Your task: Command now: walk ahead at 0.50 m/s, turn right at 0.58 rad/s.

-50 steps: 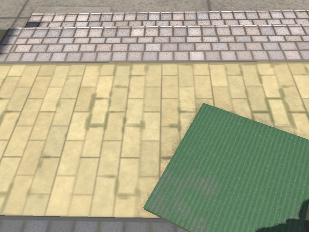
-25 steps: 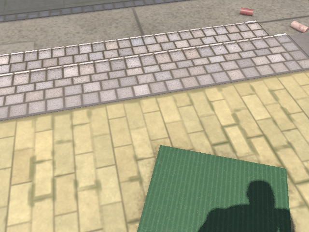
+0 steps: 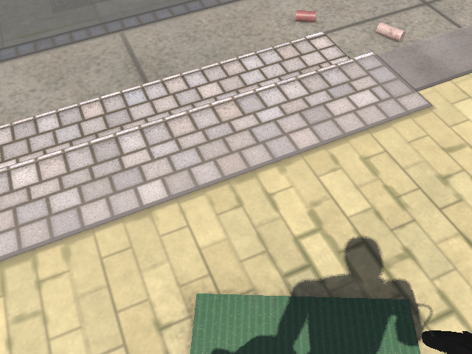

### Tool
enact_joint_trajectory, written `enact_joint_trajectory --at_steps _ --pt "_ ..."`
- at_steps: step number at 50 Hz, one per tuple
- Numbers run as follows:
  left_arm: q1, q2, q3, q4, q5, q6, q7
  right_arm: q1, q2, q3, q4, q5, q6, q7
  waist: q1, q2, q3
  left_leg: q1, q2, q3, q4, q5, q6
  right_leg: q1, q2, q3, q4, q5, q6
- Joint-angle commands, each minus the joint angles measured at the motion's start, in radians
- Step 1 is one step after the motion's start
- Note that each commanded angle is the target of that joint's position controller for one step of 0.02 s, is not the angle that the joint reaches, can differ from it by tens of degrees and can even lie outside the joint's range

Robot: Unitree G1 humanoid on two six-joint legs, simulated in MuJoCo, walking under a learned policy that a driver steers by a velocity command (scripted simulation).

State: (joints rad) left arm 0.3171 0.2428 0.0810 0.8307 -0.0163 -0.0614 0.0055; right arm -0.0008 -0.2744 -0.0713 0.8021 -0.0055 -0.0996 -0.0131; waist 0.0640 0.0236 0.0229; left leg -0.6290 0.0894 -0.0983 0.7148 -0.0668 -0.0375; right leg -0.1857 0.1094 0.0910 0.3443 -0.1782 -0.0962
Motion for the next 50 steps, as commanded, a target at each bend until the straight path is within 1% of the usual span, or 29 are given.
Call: enact_joint_trajectory --at_steps 1,5,7,8,9,10,11,12,13,14,15,16,18,20,23,26,28,30,31,32,33,34,35,37,38,40,43,46,50 --pt "-0.013 0.175 0.044 -0.068 -0.006 -0.013 0.007 -0.081 -0.037 0.001 -0.071 0.009 -0.005 0.005 0.001 -0.105 -0.008 0.138 -0.073 0.054 -0.143 0.135 -0.017 -0.124 -0.195 0.183 -0.121 0.014 -0.134" --pt "0.022 0.161 0.040 -0.060 -0.012 -0.003 0.014 -0.107 -0.085 -0.006 -0.102 0.021 -0.022 0.024 0.002 -0.115 -0.028 0.166 -0.078 0.008 -0.236 0.057 0.002 -0.021 -0.239 0.299 -0.011 -0.075 -0.121" --pt "0.000 0.156 0.037 -0.074 -0.005 0.003 0.018 -0.020 -0.114 -0.018 -0.082 0.021 -0.039 0.029 -0.053 -0.151 -0.054 0.287 -0.084 0.024 -0.264 -0.003 0.039 -0.017 -0.232 0.330 0.071 -0.028 -0.100" --pt "-0.007 0.125 0.026 -0.085 0.000 0.004 0.018 0.077 -0.139 -0.032 -0.055 0.013 -0.045 0.026 -0.097 -0.145 -0.103 0.427 -0.066 0.023 -0.286 -0.014 0.066 -0.044 -0.189 0.303 0.168 0.000 -0.070" --pt "-0.008 0.063 0.004 -0.102 0.008 0.000 0.013 0.227 -0.190 -0.048 -0.034 -0.004 -0.049 0.021 -0.158 -0.042 -0.218 0.667 0.089 -0.123 -0.284 -0.082 0.126 -0.160 -0.122 0.213 0.442 -0.075 -0.029" --pt "0.108 0.031 -0.008 -0.135 -0.021 -0.011 0.011 0.313 -0.271 -0.065 -0.019 -0.017 -0.033 0.018 -0.110 0.267 -0.320 0.951 0.310 -0.563 -0.391 -0.326 0.281 -0.483 -0.001 0.068 0.729 -0.399 0.037" --pt "0.126 0.129 0.004 -0.121 -0.039 -0.011 0.015 0.299 -0.199 -0.052 -0.024 0.004 -0.026 0.022 -0.117 0.251 -0.284 0.946 0.344 -0.705 -0.435 -0.556 0.304 -0.627 -0.085 0.073 0.897 -0.391 0.052" --pt "0.044 0.188 0.018 -0.124 -0.029 -0.005 0.015 0.258 -0.120 -0.031 -0.044 0.011 -0.021 0.019 -0.142 0.142 -0.177 0.849 0.300 -0.562 -0.442 -0.530 0.262 -0.659 -0.121 0.071 0.954 -0.300 0.060" --pt "-0.007 0.182 0.021 -0.131 -0.016 0.001 0.016 0.217 -0.099 -0.021 -0.050 0.005 -0.014 0.018 -0.132 0.071 -0.113 0.742 0.255 -0.421 -0.449 -0.389 0.228 -0.632 -0.152 0.046 0.957 -0.229 0.067" --pt "-0.042 0.158 0.018 -0.141 -0.003 -0.002 0.015 0.202 -0.081 -0.013 -0.038 -0.003 -0.010 0.021 -0.120 0.052 -0.071 0.651 0.207 -0.340 -0.469 -0.279 0.223 -0.601 -0.170 0.049 0.910 -0.176 0.065" --pt "-0.049 0.130 0.014 -0.146 -0.001 -0.004 0.009 0.205 -0.066 -0.006 -0.026 -0.011 -0.012 0.026 -0.101 0.061 -0.045 0.582 0.169 -0.271 -0.490 -0.193 0.221 -0.558 -0.187 0.051 0.871 -0.148 0.059" --pt "-0.045 0.108 0.009 -0.149 -0.004 -0.005 0.005 0.213 -0.060 -0.003 -0.014 -0.010 -0.014 0.030 -0.088 0.073 -0.037 0.545 0.145 -0.228 -0.510 -0.142 0.228 -0.527 -0.191 0.038 0.831 -0.141 0.056" --pt "-0.061 0.083 0.000 -0.163 0.004 -0.008 0.000 0.229 -0.073 -0.006 0.003 0.007 -0.018 0.034 -0.071 0.072 -0.033 0.524 0.133 -0.185 -0.538 -0.042 0.262 -0.518 -0.205 -0.004 0.733 -0.127 0.065" --pt "-0.137 0.068 -0.013 -0.191 0.018 -0.016 -0.001 0.239 -0.109 -0.014 0.009 0.019 -0.014 0.030 -0.080 0.054 -0.022 0.512 0.126 -0.147 -0.556 0.043 0.278 -0.511 -0.212 -0.035 0.576 -0.063 0.083" --pt "-0.237 0.049 -0.029 -0.210 0.011 -0.028 -0.012 0.275 -0.149 -0.023 0.019 0.029 -0.002 0.024 -0.108 0.057 -0.015 0.461 0.087 -0.077 -0.553 0.075 0.256 -0.397 -0.177 -0.063 0.346 0.076 0.103" --pt "-0.317 0.074 -0.028 -0.230 -0.002 -0.037 -0.023 0.346 -0.166 -0.025 0.040 0.038 0.009 0.023 -0.134 0.070 -0.010 0.467 0.102 -0.095 -0.524 0.052 0.246 -0.321 -0.140 -0.069 0.231 0.139 0.115" --pt "-0.337 0.101 -0.020 -0.242 -0.007 -0.045 -0.030 0.371 -0.167 -0.024 0.049 0.040 0.020 0.020 -0.124 0.081 -0.010 0.491 0.123 -0.138 -0.489 0.014 0.228 -0.270 -0.132 -0.054 0.164 0.130 0.101" --pt "-0.270 0.132 -0.005 -0.223 -0.005 -0.052 -0.028 0.364 -0.175 -0.025 0.050 0.041 0.030 0.014 -0.069 0.083 -0.037 0.476 0.113 -0.143 -0.415 0.019 0.193 -0.120 -0.127 -0.060 0.092 0.124 0.072" --pt "-0.173 0.167 0.014 -0.195 0.003 -0.052 -0.019 0.363 -0.155 -0.018 0.046 0.034 0.030 0.013 -0.024 0.074 -0.091 0.435 0.068 -0.115 -0.310 0.069 0.167 0.038 -0.138 -0.057 0.085 0.109 0.048" --pt "-0.017 0.229 0.034 -0.176 0.023 -0.053 -0.006 0.337 -0.097 0.003 0.017 0.018 0.025 0.015 0.052 -0.002 -0.208 0.297 0.001 -0.061 -0.053 -0.042 0.126 0.276 -0.291 0.082 0.111 0.101 -0.012" --pt "0.069 0.309 0.053 -0.161 0.033 -0.034 -0.002 0.427 -0.009 0.028 -0.016 0.021 0.008 0.012 0.035 -0.266 -0.341 -0.027 -0.110 0.067 0.274 -0.415 0.067 0.565 -0.530 0.422 0.059 -0.012 -0.138" --pt "0.092 0.242 0.039 -0.148 0.027 -0.029 -0.005 0.416 -0.082 0.012 -0.016 0.042 0.001 0.010 0.049 -0.273 -0.329 -0.155 -0.082 0.001 0.449 -0.521 0.061 0.529 -0.545 0.576 -0.014 -0.187 -0.174" --pt "0.046 0.187 0.021 -0.150 0.017 -0.031 -0.007 0.361 -0.139 -0.006 -0.025 0.050 0.004 0.009 0.043 -0.204 -0.204 -0.204 -0.041 -0.015 0.512 -0.442 0.065 0.428 -0.507 0.456 -0.037 -0.207 -0.140" --pt "-0.071 0.118 -0.002 -0.150 0.018 -0.036 -0.015 0.311 -0.126 -0.013 -0.030 0.036 0.021 0.007 -0.012 -0.153 -0.084 -0.156 0.012 0.005 0.476 -0.308 0.056 0.224 -0.422 0.253 -0.098 -0.081 -0.101" --pt "-0.107 0.101 -0.006 -0.146 0.023 -0.040 -0.017 0.312 -0.110 -0.016 -0.033 0.033 0.033 0.009 -0.041 -0.165 -0.049 -0.112 0.035 -0.001 0.445 -0.267 0.052 0.145 -0.398 0.181 -0.132 -0.021 -0.090" --pt "-0.135 0.107 0.002 -0.132 0.025 -0.051 -0.017 0.301 -0.070 -0.010 -0.048 0.036 0.052 0.016 -0.067 -0.148 -0.022 -0.071 0.050 0.007 0.414 -0.212 0.042 0.068 -0.386 0.088 -0.183 0.075 -0.092" --pt "-0.123 0.142 0.018 -0.104 0.028 -0.059 -0.008 0.245 -0.055 -0.007 -0.084 0.028 0.063 0.025 -0.072 -0.096 -0.007 -0.094 0.053 0.001 0.302 -0.096 0.028 0.064 -0.388 -0.023 -0.210 0.191 -0.102" --pt "-0.111 0.175 0.029 -0.084 0.027 -0.058 -0.001 0.174 -0.043 0.002 -0.107 0.025 0.057 0.045 -0.051 -0.078 -0.001 -0.039 0.041 0.035 0.137 0.081 0.036 0.065 -0.365 -0.139 -0.210 0.238 -0.085" --pt "-0.062 0.206 0.040 -0.054 0.007 -0.047 0.006 0.052 -0.058 0.002 -0.158 0.029 0.057 0.065 -0.010 -0.060 0.042 -0.054 0.029 0.061 -0.017 0.146 0.063 0.151 -0.387 -0.208 -0.183 0.216 -0.058"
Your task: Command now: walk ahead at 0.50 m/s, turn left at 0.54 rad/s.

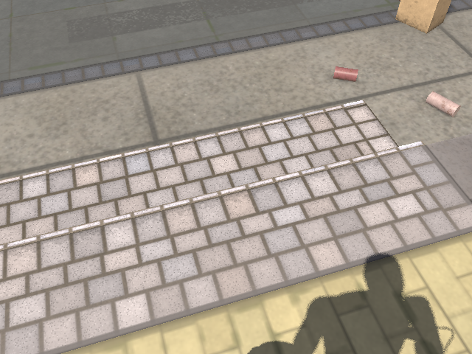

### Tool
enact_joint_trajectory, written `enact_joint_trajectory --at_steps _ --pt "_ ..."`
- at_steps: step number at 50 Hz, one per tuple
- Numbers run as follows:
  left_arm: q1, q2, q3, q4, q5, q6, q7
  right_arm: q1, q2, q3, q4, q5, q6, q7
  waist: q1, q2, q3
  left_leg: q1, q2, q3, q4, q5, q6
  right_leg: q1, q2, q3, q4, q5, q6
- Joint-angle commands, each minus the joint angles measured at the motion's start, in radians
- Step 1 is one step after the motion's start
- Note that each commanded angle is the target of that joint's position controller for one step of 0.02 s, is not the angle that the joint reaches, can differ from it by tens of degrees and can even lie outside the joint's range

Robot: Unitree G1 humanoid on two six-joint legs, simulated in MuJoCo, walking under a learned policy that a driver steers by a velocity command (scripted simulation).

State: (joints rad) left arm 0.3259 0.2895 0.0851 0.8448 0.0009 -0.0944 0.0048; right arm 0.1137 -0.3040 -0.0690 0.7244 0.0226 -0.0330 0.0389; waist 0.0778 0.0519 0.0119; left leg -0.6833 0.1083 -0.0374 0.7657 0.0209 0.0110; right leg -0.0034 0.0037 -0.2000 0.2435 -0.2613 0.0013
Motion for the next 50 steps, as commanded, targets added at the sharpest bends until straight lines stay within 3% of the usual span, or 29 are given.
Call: enact_joint_trajectory --at_steps 1,5,7,8,9,10,11,12,13,15,18,22,23,24,25,28,30,31,32,33,34,35,36,37,39,40,42,45,50 --pt "-0.059 0.168 0.040 -0.061 -0.015 -0.009 0.008 -0.089 -0.030 0.000 -0.094 0.000 -0.009 0.018 -0.017 -0.092 0.062 -0.003 0.008 0.010 -0.092 0.035 0.024 -0.004 -0.291 0.073 -0.070 0.299 -0.148" --pt "-0.037 0.218 0.058 -0.040 -0.033 0.021 0.012 -0.117 -0.059 -0.012 -0.134 -0.005 -0.001 0.032 -0.033 -0.112 0.055 0.088 -0.054 0.087 -0.183 -0.117 0.073 0.089 -0.307 0.020 0.061 0.574 -0.103" --pt "-0.050 0.237 0.061 -0.042 -0.042 0.038 0.012 0.069 -0.120 -0.050 -0.094 -0.005 0.007 0.022 -0.143 -0.109 -0.058 0.335 -0.137 0.145 -0.224 -0.161 0.122 0.075 -0.278 -0.019 0.342 0.812 -0.074" --pt "-0.009 0.191 0.048 -0.054 -0.039 0.041 0.014 0.197 -0.171 -0.082 -0.043 -0.002 0.009 0.006 -0.183 -0.073 -0.145 0.643 -0.182 0.140 -0.245 -0.152 0.165 -0.129 -0.214 -0.056 0.576 0.763 -0.031" --pt "-0.041 0.137 0.023 -0.105 -0.005 0.027 0.016 0.308 -0.260 -0.112 -0.022 -0.006 0.012 -0.010 -0.227 0.107 -0.195 0.947 0.016 -0.238 -0.284 -0.233 0.274 -0.525 -0.107 -0.047 0.942 0.244 0.040" --pt "-0.045 0.090 -0.001 -0.140 -0.010 -0.007 0.011 0.270 -0.273 -0.098 -0.054 -0.013 -0.001 -0.004 -0.170 0.192 -0.319 1.055 0.175 -0.653 -0.409 -0.271 0.372 -0.690 0.015 0.168 1.140 -0.307 0.042" --pt "-0.125 0.136 0.004 -0.165 -0.034 -0.029 0.000 0.256 -0.214 -0.076 -0.059 -0.013 -0.012 0.003 -0.198 0.104 -0.286 1.009 0.179 -0.605 -0.459 -0.232 0.340 -0.742 -0.031 0.261 1.150 -0.288 0.021" --pt "-0.157 0.134 0.000 -0.173 -0.037 -0.044 -0.003 0.228 -0.190 -0.070 -0.055 -0.009 -0.019 0.001 -0.178 0.059 -0.195 0.909 0.145 -0.495 -0.455 -0.177 0.314 -0.752 -0.064 0.260 1.089 -0.225 -0.001" --pt "-0.168 0.128 0.000 -0.166 -0.018 -0.051 0.002 0.174 -0.162 -0.064 -0.060 -0.006 -0.022 -0.003 -0.139 -0.006 -0.125 0.786 0.110 -0.419 -0.462 -0.113 0.292 -0.730 -0.099 0.263 1.001 -0.158 -0.004" --pt "-0.146 0.146 0.011 -0.149 0.002 -0.039 0.003 0.095 -0.109 -0.047 -0.093 -0.021 -0.026 -0.012 -0.087 0.001 -0.082 0.619 0.069 -0.350 -0.505 0.004 0.283 -0.620 -0.129 0.275 0.901 -0.079 0.002" --pt "-0.174 0.112 0.005 -0.158 0.013 -0.024 -0.001 0.128 -0.117 -0.052 -0.078 -0.010 -0.038 -0.030 -0.081 0.000 -0.047 0.539 0.052 -0.301 -0.534 0.104 0.296 -0.608 -0.118 0.270 0.748 0.016 0.038" --pt "-0.324 0.062 -0.018 -0.193 0.014 -0.036 -0.017 0.161 -0.131 -0.056 -0.062 -0.006 -0.027 -0.059 -0.125 0.021 0.004 0.413 -0.037 -0.200 -0.526 0.012 0.236 -0.504 -0.044 0.235 0.383 0.349 0.051" --pt "-0.229 -0.068 -0.095 -0.165 0.113 -0.007 -0.051 0.261 -0.043 -0.006 -0.023 -0.161 -0.069 0.020 -0.107 0.065 -0.018 0.379 -0.051 -0.188 -0.523 -0.108 0.236 -0.427 -0.055 0.255 0.398 0.401 0.050" --pt "-0.237 -0.035 -0.092 -0.161 0.118 0.017 -0.065 0.258 -0.059 -0.023 -0.020 -0.149 -0.087 0.059 -0.108 0.040 0.050 0.357 -0.021 -0.228 -0.536 -0.117 0.245 -0.442 -0.068 0.258 0.388 0.374 0.048" --pt "-0.278 0.025 -0.088 -0.178 0.105 0.031 -0.063 0.251 -0.081 -0.027 -0.025 -0.124 -0.099 0.079 -0.109 0.013 0.065 0.356 -0.001 -0.266 -0.528 -0.134 0.242 -0.447 -0.074 0.263 0.359 0.365 0.047" --pt "-0.367 0.093 -0.093 -0.195 0.071 0.023 -0.024 0.327 -0.106 -0.028 0.019 -0.103 -0.096 0.081 -0.149 -0.016 0.070 0.593 0.077 -0.368 -0.469 -0.118 0.242 -0.567 -0.090 0.303 0.265 0.310 0.026" --pt "-0.400 0.093 -0.102 -0.199 0.064 0.009 -0.006 0.353 -0.118 -0.027 0.052 -0.103 -0.079 0.066 -0.158 -0.025 0.070 0.667 0.072 -0.385 -0.424 -0.082 0.216 -0.521 -0.067 0.264 0.173 0.313 -0.008" --pt "-0.359 0.113 -0.094 -0.186 0.051 -0.002 0.000 0.342 -0.123 -0.024 0.063 -0.110 -0.075 0.067 -0.125 -0.027 0.045 0.601 0.024 -0.360 -0.379 0.003 0.184 -0.356 -0.042 0.226 0.157 0.364 -0.040" --pt "-0.209 0.152 -0.074 -0.147 0.035 -0.019 0.005 0.323 -0.104 -0.015 0.060 -0.123 -0.078 0.073 -0.057 -0.043 -0.041 0.466 -0.058 -0.305 -0.240 0.099 0.124 -0.068 -0.051 0.217 0.241 0.403 -0.097" --pt "0.035 0.202 -0.056 -0.094 0.040 -0.034 0.008 0.336 0.003 0.018 0.024 -0.126 -0.092 0.074 0.020 -0.217 -0.274 0.259 -0.220 -0.190 0.049 -0.047 0.032 0.356 -0.208 0.367 0.315 0.559 -0.274" --pt "0.243 0.192 -0.063 -0.058 0.058 -0.022 -0.006 0.455 0.074 0.043 0.022 -0.130 -0.111 0.076 0.033 -0.374 -0.507 0.016 -0.320 -0.127 0.407 -0.649 -0.022 0.698 -0.438 0.756 0.245 0.559 -0.466" --pt "0.264 0.172 -0.054 -0.028 0.077 -0.019 -0.010 0.275 -0.004 0.022 -0.005 -0.099 -0.108 0.081 0.102 -0.214 -0.246 -0.213 -0.237 -0.118 0.583 -0.607 -0.009 0.541 -0.439 0.809 0.121 0.279 -0.360" --pt "0.143 0.138 -0.057 -0.041 0.059 -0.020 -0.011 0.218 -0.024 0.013 0.007 -0.083 -0.105 0.053 0.056 -0.134 -0.079 -0.218 -0.147 -0.098 0.589 -0.474 0.015 0.286 -0.409 0.671 0.068 0.101 -0.279" --pt "0.034 0.060 -0.083 -0.068 0.053 -0.013 -0.009 0.235 -0.032 0.009 0.035 -0.086 -0.102 0.028 0.007 -0.108 -0.037 -0.124 -0.074 -0.096 0.533 -0.364 0.034 0.097 -0.376 0.572 0.004 0.045 -0.257" --pt "0.000 -0.011 -0.106 -0.069 0.054 -0.011 0.009 0.197 0.010 0.025 0.038 -0.121 -0.091 0.025 -0.034 -0.128 -0.030 -0.007 -0.007 -0.090 0.439 -0.293 0.043 -0.035 -0.336 0.470 -0.077 0.179 -0.255" --pt "-0.016 -0.014 -0.103 -0.067 0.054 -0.016 0.018 0.180 0.036 0.031 0.037 -0.121 -0.084 0.031 -0.046 -0.124 -0.037 0.007 0.000 -0.079 0.390 -0.306 0.045 -0.034 -0.322 0.408 -0.106 0.202 -0.249" --pt "-0.020 0.017 -0.087 -0.056 0.059 -0.033 0.026 0.135 0.058 0.041 0.029 -0.101 -0.076 0.045 -0.049 -0.110 -0.008 -0.007 0.018 -0.055 0.271 -0.274 0.034 -0.049 -0.306 0.292 -0.149 0.252 -0.246" --pt "0.022 0.058 -0.068 -0.025 0.083 -0.046 0.018 0.069 0.075 0.059 0.016 -0.092 -0.062 0.066 -0.038 -0.084 0.015 -0.028 0.021 -0.011 0.107 -0.102 0.025 -0.044 -0.296 0.155 -0.173 0.415 -0.255" --pt "0.064 0.076 -0.062 0.016 0.089 -0.053 -0.018 -0.013 0.025 0.048 -0.013 -0.084 -0.034 0.072 -0.050 -0.113 0.047 0.041 -0.021 0.025 -0.015 0.050 0.050 -0.050 -0.274 0.012 -0.126 0.586 -0.219"
Over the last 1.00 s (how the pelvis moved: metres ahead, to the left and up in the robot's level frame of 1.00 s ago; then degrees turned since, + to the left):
0.49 -0.02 -0.01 6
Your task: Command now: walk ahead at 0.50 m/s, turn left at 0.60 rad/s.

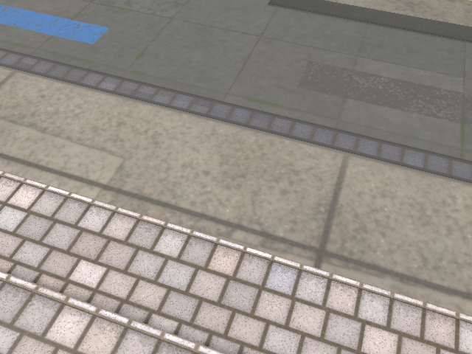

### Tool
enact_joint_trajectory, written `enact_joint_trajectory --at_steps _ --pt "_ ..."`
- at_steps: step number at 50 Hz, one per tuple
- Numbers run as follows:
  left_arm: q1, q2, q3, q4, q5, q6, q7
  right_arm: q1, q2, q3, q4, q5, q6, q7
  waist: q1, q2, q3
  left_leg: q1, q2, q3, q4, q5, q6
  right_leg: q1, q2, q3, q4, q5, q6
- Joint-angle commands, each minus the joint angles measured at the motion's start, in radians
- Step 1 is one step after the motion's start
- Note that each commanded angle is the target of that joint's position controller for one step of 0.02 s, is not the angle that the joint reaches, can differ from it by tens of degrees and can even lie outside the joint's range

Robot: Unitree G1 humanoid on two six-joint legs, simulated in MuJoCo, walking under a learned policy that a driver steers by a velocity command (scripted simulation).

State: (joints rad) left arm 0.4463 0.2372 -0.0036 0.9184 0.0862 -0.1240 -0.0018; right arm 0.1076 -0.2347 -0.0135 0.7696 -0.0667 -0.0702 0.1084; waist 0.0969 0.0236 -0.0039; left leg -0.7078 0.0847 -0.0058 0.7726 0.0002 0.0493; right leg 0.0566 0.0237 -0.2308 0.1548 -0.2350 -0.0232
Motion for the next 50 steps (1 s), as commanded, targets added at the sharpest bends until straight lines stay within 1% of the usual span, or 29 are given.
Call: enact_joint_trajectory --at_steps 1,5,8,9,10,11,12,13,14,16,18,21,23,26,28,29,30,31,32,33,34,36,39,42,44,46,48,49,50 --pt "-0.044 0.135 0.029 -0.048 0.003 -0.023 -0.014 -0.027 -0.052 -0.009 -0.063 0.006 0.006 -0.001 -0.065 -0.090 0.072 0.056 -0.003 -0.003 -0.043 0.061 0.017 -0.072 -0.298 0.032 -0.026 0.566 -0.186" --pt "0.035 0.185 0.051 -0.004 -0.006 -0.002 -0.011 -0.093 -0.076 -0.021 -0.083 0.006 0.003 -0.014 -0.053 -0.095 0.091 0.070 -0.062 0.051 -0.139 -0.090 0.038 0.104 -0.326 -0.002 0.053 0.744 -0.170" --pt "0.022 0.242 0.074 0.001 -0.002 0.012 -0.006 0.007 -0.144 -0.053 -0.065 0.033 -0.020 -0.036 -0.130 -0.116 0.034 0.323 -0.174 0.123 -0.239 -0.075 0.087 0.083 -0.313 -0.059 0.281 1.091 -0.125" --pt "0.041 0.227 0.066 0.003 0.025 0.007 -0.018 0.133 -0.196 -0.082 -0.033 0.034 -0.032 -0.060 -0.166 -0.101 -0.055 0.596 -0.206 0.098 -0.169 -0.003 0.137 -0.080 -0.276 -0.063 0.474 1.049 -0.084" --pt "0.109 0.116 0.024 -0.040 0.049 -0.005 -0.032 0.381 -0.234 -0.101 0.024 0.035 -0.026 -0.090 -0.206 0.051 -0.314 1.157 -0.042 -0.225 -0.093 0.057 0.331 -0.491 -0.193 -0.019 0.802 0.697 0.031" --pt "0.004 0.114 0.023 -0.056 0.028 -0.008 -0.075 0.566 -0.226 -0.089 0.091 0.009 -0.009 -0.099 -0.293 0.073 -0.410 1.332 0.157 -0.637 -0.340 0.081 0.442 -0.703 0.000 0.107 1.113 -0.300 0.081" --pt "-0.193 0.185 0.075 -0.156 -0.151 0.019 -0.025 0.445 -0.363 -0.146 0.112 0.068 0.030 -0.105 -0.250 0.118 -0.122 1.109 0.211 -0.624 -0.346 0.466 0.434 -0.908 -0.015 0.166 1.322 -0.329 0.095" --pt "-0.208 0.154 0.054 -0.176 -0.122 0.018 -0.006 0.365 -0.304 -0.126 0.080 0.094 0.040 -0.116 -0.203 0.033 -0.071 0.950 0.184 -0.483 -0.353 0.541 0.352 -0.842 -0.097 0.247 1.223 -0.233 0.071" --pt "-0.168 0.130 0.053 -0.157 -0.110 0.026 0.002 0.286 -0.233 -0.108 0.069 0.091 0.047 -0.123 -0.138 -0.029 0.006 0.727 0.148 -0.379 -0.388 0.518 0.279 -0.722 -0.128 0.254 1.087 -0.172 0.062" --pt "-0.107 0.123 0.058 -0.142 -0.068 0.067 0.001 0.169 -0.160 -0.079 0.038 0.082 0.051 -0.122 -0.060 0.010 0.025 0.496 0.074 -0.270 -0.458 0.409 0.219 -0.535 -0.140 0.252 0.945 -0.154 0.066" --pt "-0.075 0.096 0.056 -0.144 -0.062 0.096 0.001 0.152 -0.175 -0.078 0.034 0.066 0.034 -0.115 -0.031 0.045 -0.004 0.383 0.045 -0.201 -0.471 0.505 0.226 -0.418 -0.104 0.212 0.839 -0.129 0.069" --pt "-0.137 0.056 0.037 -0.168 -0.062 0.105 0.004 0.165 -0.197 -0.080 0.046 0.057 0.033 -0.115 -0.054 0.053 -0.052 0.347 0.016 -0.143 -0.465 0.581 0.197 -0.327 -0.054 0.174 0.710 0.064 0.052" --pt "-0.057 0.084 0.046 -0.120 -0.061 0.105 0.003 0.150 -0.166 -0.069 0.042 0.053 0.035 -0.114 -0.044 0.054 -0.116 0.345 0.027 -0.123 -0.402 0.545 0.160 -0.256 -0.054 0.186 0.804 0.243 0.024" --pt "-0.096 0.128 0.056 -0.135 -0.047 0.096 0.008 0.140 -0.169 -0.062 0.045 0.054 0.050 -0.123 -0.067 0.046 -0.039 0.375 0.057 -0.175 -0.331 0.504 0.146 -0.289 -0.055 0.216 0.752 0.115 -0.008" --pt "-0.033 0.127 0.057 -0.117 -0.044 0.081 0.011 0.117 -0.172 -0.062 0.048 0.062 0.060 -0.139 -0.034 0.043 0.004 0.421 0.050 -0.190 -0.207 0.523 0.118 -0.250 -0.049 0.223 0.564 0.098 -0.032" --pt "-0.045 0.112 0.050 -0.130 -0.051 0.068 0.011 0.135 -0.165 -0.058 0.058 0.082 0.066 -0.148 -0.024 -0.014 0.041 0.467 -0.030 -0.158 -0.106 0.393 0.086 -0.250 -0.048 0.214 0.311 0.253 -0.026" --pt "-0.037 0.187 0.063 -0.134 -0.056 0.053 0.012 0.199 -0.112 -0.049 0.035 0.084 0.068 -0.156 -0.067 -0.238 0.017 0.429 -0.155 -0.098 0.129 0.020 0.026 -0.192 -0.237 0.444 0.277 0.783 -0.096" --pt "-0.043 0.162 0.046 -0.145 -0.081 0.057 0.004 0.327 -0.092 -0.049 0.076 0.070 0.082 -0.167 -0.118 -0.263 -0.031 0.341 -0.238 -0.122 0.270 -0.560 0.010 -0.130 -0.385 0.629 0.281 1.149 -0.178" --pt "-0.067 0.153 0.037 -0.153 -0.091 0.061 0.000 0.368 -0.100 -0.051 0.109 0.063 0.097 -0.173 -0.132 -0.202 -0.047 0.325 -0.222 -0.163 0.340 -0.602 0.000 -0.175 -0.403 0.666 0.246 1.029 -0.240" --pt "-0.133 0.153 0.041 -0.170 -0.084 0.069 0.000 0.292 -0.132 -0.056 0.101 0.064 0.105 -0.168 -0.132 -0.131 -0.016 0.278 -0.196 -0.135 0.398 -0.564 -0.014 -0.210 -0.388 0.643 0.203 0.794 -0.279" --pt "-0.139 0.118 0.025 -0.172 -0.077 0.069 0.001 0.198 -0.138 -0.061 0.082 0.061 0.105 -0.164 -0.111 -0.076 0.016 0.277 -0.173 -0.156 0.358 -0.502 -0.021 -0.240 -0.353 0.582 0.188 0.796 -0.258" --pt "-0.147 0.110 0.022 -0.157 -0.068 0.071 0.007 0.162 -0.105 -0.049 0.086 0.073 0.123 -0.156 -0.121 -0.116 0.006 0.332 -0.136 -0.134 0.254 -0.432 -0.044 -0.235 -0.290 0.447 0.165 0.788 -0.221" --pt "-0.138 0.081 0.004 -0.134 -0.071 0.070 0.014 0.129 -0.056 -0.027 0.104 0.072 0.138 -0.142 -0.118 -0.111 -0.046 0.409 -0.125 -0.078 0.036 -0.395 -0.061 -0.162 -0.224 0.350 0.173 0.810 -0.164" --pt "-0.113 0.098 0.006 -0.106 -0.076 0.083 0.015 0.108 -0.049 -0.016 0.127 0.079 0.144 -0.146 -0.094 -0.151 -0.072 0.481 -0.126 -0.030 -0.135 -0.356 -0.067 -0.122 -0.196 0.325 0.190 0.767 -0.132" --pt "-0.131 0.088 0.001 -0.096 -0.078 0.100 0.014 0.091 -0.051 -0.011 0.137 0.082 0.150 -0.148 -0.092 -0.168 -0.065 0.514 -0.113 -0.022 -0.242 -0.336 -0.064 -0.128 -0.197 0.354 0.173 0.591 -0.123" --pt "-0.177 0.101 0.004 -0.093 -0.085 0.115 0.015 0.100 -0.049 -0.004 0.159 0.071 0.144 -0.148 -0.121 -0.137 -0.037 0.629 -0.083 -0.040 -0.429 -0.139 -0.050 -0.211 -0.181 0.369 0.152 0.314 -0.089" --pt "-0.161 0.111 0.013 -0.088 -0.082 0.122 0.017 0.091 -0.120 -0.014 0.173 0.050 0.130 -0.148 -0.087 -0.061 0.008 0.686 0.000 -0.122 -0.418 0.032 -0.028 -0.305 -0.120 0.362 0.121 0.036 -0.053" --pt "-0.133 0.067 0.004 -0.072 -0.088 0.129 0.017 0.051 -0.142 -0.022 0.188 0.073 0.125 -0.148 -0.057 0.060 0.060 0.570 -0.005 -0.129 -0.414 -0.009 -0.005 -0.273 -0.069 0.319 0.089 -0.001 -0.037" --pt "-0.156 0.077 0.004 -0.052 -0.083 0.134 0.022 0.044 -0.092 -0.010 0.188 0.080 0.114 -0.143 -0.082 0.043 0.069 0.507 -0.008 -0.140 -0.463 -0.077 -0.003 -0.202 -0.065 0.310 0.104 0.036 -0.025"
Over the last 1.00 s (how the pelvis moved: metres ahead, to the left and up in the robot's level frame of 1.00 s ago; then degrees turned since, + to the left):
0.59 0.13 -0.02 36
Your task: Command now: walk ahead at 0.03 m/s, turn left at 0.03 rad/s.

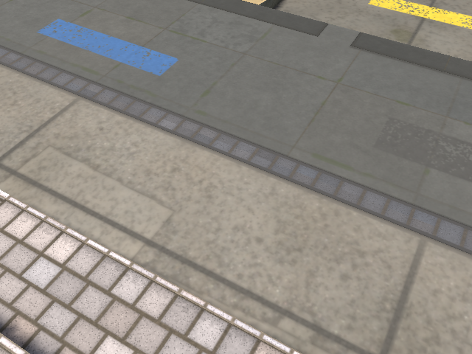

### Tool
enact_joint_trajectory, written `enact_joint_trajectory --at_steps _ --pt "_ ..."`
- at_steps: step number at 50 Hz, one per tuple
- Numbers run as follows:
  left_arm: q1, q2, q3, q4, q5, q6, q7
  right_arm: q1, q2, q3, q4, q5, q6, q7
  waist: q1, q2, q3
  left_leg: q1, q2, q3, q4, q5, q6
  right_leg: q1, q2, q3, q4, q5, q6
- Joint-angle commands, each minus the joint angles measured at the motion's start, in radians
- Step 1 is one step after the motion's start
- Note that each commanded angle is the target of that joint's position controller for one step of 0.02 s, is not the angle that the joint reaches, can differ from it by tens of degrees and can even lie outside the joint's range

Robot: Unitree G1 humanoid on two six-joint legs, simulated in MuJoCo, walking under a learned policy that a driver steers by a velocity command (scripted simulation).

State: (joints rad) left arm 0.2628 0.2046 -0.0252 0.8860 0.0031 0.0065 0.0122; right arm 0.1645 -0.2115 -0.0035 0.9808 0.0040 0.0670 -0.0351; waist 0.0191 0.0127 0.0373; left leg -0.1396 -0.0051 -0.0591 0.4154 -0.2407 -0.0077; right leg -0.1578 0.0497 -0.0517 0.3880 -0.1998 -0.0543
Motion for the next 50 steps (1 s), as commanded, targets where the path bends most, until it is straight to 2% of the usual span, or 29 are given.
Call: enact_joint_trajectory --at_steps 1,4,13,14,16,18,19,21,23,24,25,26,27,28,29,30,31,34,35,36,38,40,41,42,43,45,47,49,50 --pt "0.011 0.110 0.028 -0.010 0.003 0.008 0.010 -0.002 -0.096 -0.014 -0.009 0.008 -0.034 0.001 -0.008 0.048 0.026 -0.087 0.079 -0.087 -0.135 0.149 0.049 0.058 -0.096 0.129 -0.114 0.041 0.007" --pt "-0.001 0.114 0.030 0.017 0.005 0.008 0.006 0.019 -0.097 -0.010 0.025 0.006 -0.051 -0.007 0.001 0.042 -0.006 -0.071 0.074 -0.084 -0.168 0.176 0.050 0.110 -0.114 0.133 -0.107 0.095 0.008" --pt "-0.043 0.112 0.024 0.101 0.001 0.009 0.010 0.048 -0.091 0.000 0.083 0.001 -0.064 -0.007 -0.006 -0.001 -0.008 -0.058 0.071 -0.082 -0.208 0.156 0.058 0.100 -0.118 0.129 -0.121 0.093 0.028" --pt "-0.036 0.111 0.023 0.111 0.003 0.009 0.009 0.062 -0.093 -0.001 0.090 0.000 -0.064 -0.007 -0.008 0.003 -0.033 -0.049 0.064 -0.081 -0.220 0.068 0.062 0.107 -0.108 0.120 -0.118 0.036 0.028" --pt "-0.026 0.127 0.031 0.119 0.009 0.014 0.005 0.076 -0.138 -0.020 0.092 -0.001 -0.055 -0.005 -0.008 0.036 -0.023 -0.079 0.049 -0.101 -0.228 -0.232 0.094 0.065 -0.049 0.068 -0.042 -0.171 0.017" --pt "-0.013 0.123 0.037 0.126 0.025 0.020 -0.003 0.080 -0.164 -0.038 0.084 -0.009 -0.046 0.003 -0.010 0.064 0.058 -0.141 0.081 -0.166 -0.272 -0.474 0.136 -0.033 0.001 0.020 0.042 -0.286 0.009" --pt "-0.003 0.098 0.034 0.132 0.036 0.018 -0.008 0.088 -0.173 -0.048 0.086 -0.011 -0.046 0.004 -0.012 0.091 0.083 -0.161 0.115 -0.205 -0.289 -0.504 0.163 -0.044 0.019 -0.020 0.119 -0.246 0.009" --pt "0.025 0.084 0.034 0.140 0.045 0.006 -0.013 0.090 -0.167 -0.058 0.081 -0.012 -0.053 0.006 -0.010 0.097 0.067 -0.185 0.167 -0.243 -0.301 -0.454 0.207 -0.049 -0.007 -0.022 0.253 -0.177 0.004" --pt "0.095 0.073 0.033 0.159 0.043 -0.012 -0.015 0.037 -0.163 -0.064 0.066 -0.009 -0.060 0.011 0.034 0.081 0.065 -0.247 0.152 -0.201 -0.238 -0.405 0.214 0.029 -0.025 -0.021 0.207 -0.175 -0.010" --pt "0.166 0.068 0.034 0.182 0.040 -0.020 -0.011 -0.002 -0.146 -0.063 0.058 -0.009 -0.062 0.012 0.070 0.071 0.082 -0.321 0.119 -0.164 -0.156 -0.377 0.204 0.117 -0.017 -0.020 0.135 -0.174 -0.019" --pt "0.260 0.081 0.039 0.211 0.040 -0.028 -0.003 -0.045 -0.116 -0.057 0.041 -0.015 -0.067 0.012 0.114 0.003 0.105 -0.403 0.069 -0.113 -0.004 -0.319 0.185 0.194 -0.043 0.047 0.021 -0.211 -0.032" --pt "0.342 0.165 0.060 0.224 0.040 -0.041 0.009 -0.066 -0.040 -0.037 0.013 -0.009 -0.080 0.019 0.126 -0.192 0.083 -0.509 -0.044 0.018 0.288 -0.243 0.138 0.265 -0.235 0.378 -0.193 -0.393 -0.087" --pt "0.373 0.262 0.088 0.236 0.024 -0.047 0.006 -0.073 -0.064 -0.037 -0.025 -0.024 -0.088 0.025 0.102 -0.304 0.152 -0.635 -0.067 0.071 0.444 -0.292 0.131 0.214 -0.418 0.698 -0.307 -0.444 -0.192" --pt "0.297 0.192 0.076 0.204 0.025 -0.059 -0.003 -0.092 -0.126 -0.049 -0.027 -0.027 -0.097 0.027 0.054 -0.135 0.199 -0.647 0.011 0.005 0.522 -0.194 0.125 0.162 -0.435 0.658 -0.316 -0.386 -0.238" --pt "0.242 0.169 0.073 0.176 0.025 -0.071 -0.009 -0.080 -0.128 -0.053 -0.017 -0.023 -0.104 0.034 0.027 -0.068 0.176 -0.622 0.035 -0.005 0.545 -0.126 0.116 0.152 -0.401 0.582 -0.315 -0.313 -0.232" --pt "0.210 0.160 0.074 0.156 0.025 -0.078 -0.009 -0.058 -0.130 -0.057 -0.004 -0.022 -0.108 0.044 0.002 -0.038 0.149 -0.607 0.056 -0.002 0.548 -0.074 0.104 0.174 -0.365 0.501 -0.324 -0.228 -0.213" --pt "0.202 0.150 0.071 0.147 0.018 -0.085 -0.006 -0.061 -0.133 -0.062 -0.006 -0.031 -0.106 0.054 -0.011 -0.031 0.130 -0.600 0.069 0.007 0.531 -0.033 0.088 0.192 -0.342 0.432 -0.331 -0.148 -0.198" --pt "0.265 0.117 0.065 0.162 0.012 -0.091 -0.005 -0.109 -0.086 -0.050 -0.035 -0.041 -0.085 0.069 -0.001 -0.062 0.095 -0.554 0.054 0.073 0.464 0.098 0.047 0.194 -0.270 0.235 -0.301 0.181 -0.155" --pt "0.310 0.121 0.067 0.181 0.021 -0.093 0.000 -0.110 -0.083 -0.051 -0.033 -0.048 -0.078 0.068 0.005 -0.077 0.065 -0.569 0.053 0.071 0.526 0.158 0.049 0.230 -0.276 0.206 -0.260 0.295 -0.153" --pt "0.331 0.114 0.066 0.183 0.018 -0.091 0.003 -0.107 -0.084 -0.051 -0.037 -0.044 -0.073 0.067 0.004 -0.067 0.050 -0.585 0.057 0.074 0.525 0.178 0.051 0.240 -0.272 0.183 -0.241 0.331 -0.151" --pt "0.325 0.109 0.063 0.166 0.026 -0.092 0.002 -0.153 -0.083 -0.050 -0.049 -0.042 -0.072 0.071 0.021 -0.090 0.066 -0.569 0.053 0.109 0.514 0.264 0.056 0.185 -0.249 0.144 -0.207 0.301 -0.148" --pt "0.378 0.095 0.061 0.189 0.036 -0.102 0.014 -0.239 -0.105 -0.058 -0.088 -0.046 -0.084 0.070 0.057 -0.112 0.107 -0.738 0.087 0.043 0.468 0.327 0.059 0.318 -0.271 0.174 -0.160 0.266 -0.142" --pt "0.364 0.110 0.064 0.180 0.041 -0.110 0.012 -0.311 -0.111 -0.060 -0.118 -0.035 -0.093 0.065 0.081 -0.121 0.132 -0.772 0.074 0.075 0.387 0.351 0.059 0.325 -0.237 0.163 -0.159 0.190 -0.141" --pt "0.332 0.107 0.065 0.179 0.042 -0.125 0.013 -0.355 -0.112 -0.057 -0.148 -0.043 -0.103 0.065 0.072 -0.115 0.172 -0.715 0.098 0.046 0.257 0.440 0.055 0.266 -0.222 0.150 -0.163 0.143 -0.118" --pt "0.309 0.114 0.067 0.176 0.039 -0.135 0.011 -0.372 -0.108 -0.054 -0.161 -0.046 -0.112 0.072 0.078 -0.098 0.176 -0.629 0.094 0.064 0.175 0.541 0.063 0.210 -0.216 0.138 -0.163 0.123 -0.109" --pt "0.257 0.113 0.065 0.167 0.031 -0.137 -0.003 -0.340 -0.075 -0.047 -0.161 -0.028 -0.103 0.091 0.081 -0.068 0.167 -0.363 0.075 0.105 0.043 0.681 0.084 0.042 -0.191 0.101 -0.166 0.027 -0.092" --pt "0.266 0.110 0.065 0.181 0.030 -0.127 -0.003 -0.297 -0.088 -0.051 -0.150 -0.022 -0.090 0.097 0.081 -0.080 0.160 -0.304 0.081 0.102 0.000 0.703 0.101 0.082 -0.188 0.088 -0.066 0.055 -0.090" --pt "0.297 0.109 0.060 0.194 0.042 -0.113 0.007 -0.220 -0.115 -0.061 -0.120 -0.037 -0.105 0.078 0.071 -0.025 0.116 -0.262 0.078 0.100 -0.072 0.675 0.095 0.191 -0.162 0.098 0.162 0.140 -0.087" --pt "0.308 0.122 0.064 0.199 0.051 -0.104 0.015 -0.092 -0.129 -0.068 -0.078 -0.042 -0.116 0.063 0.029 -0.018 0.058 -0.189 0.071 0.103 -0.112 0.663 0.095 0.242 -0.144 0.113 0.346 0.264 -0.092"
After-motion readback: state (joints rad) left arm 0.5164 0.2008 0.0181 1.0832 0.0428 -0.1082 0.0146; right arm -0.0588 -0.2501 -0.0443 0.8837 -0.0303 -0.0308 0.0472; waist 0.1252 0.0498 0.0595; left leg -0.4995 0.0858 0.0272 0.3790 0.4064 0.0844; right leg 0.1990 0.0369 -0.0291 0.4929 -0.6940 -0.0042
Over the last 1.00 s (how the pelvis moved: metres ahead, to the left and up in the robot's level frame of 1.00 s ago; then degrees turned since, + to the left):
0.33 0.05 0.00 15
